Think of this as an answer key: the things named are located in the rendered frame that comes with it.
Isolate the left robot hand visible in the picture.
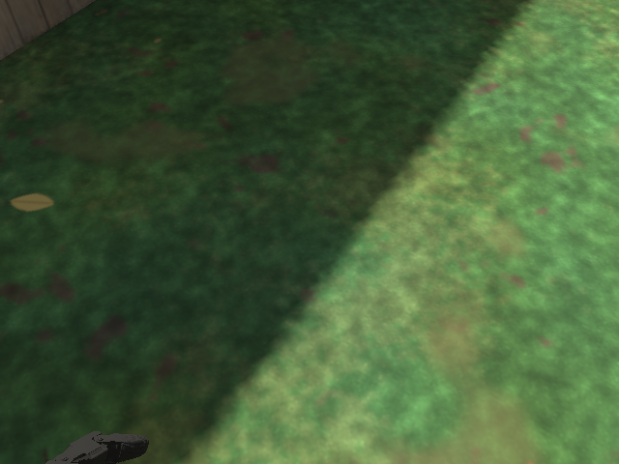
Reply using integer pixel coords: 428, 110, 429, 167
45, 431, 149, 464

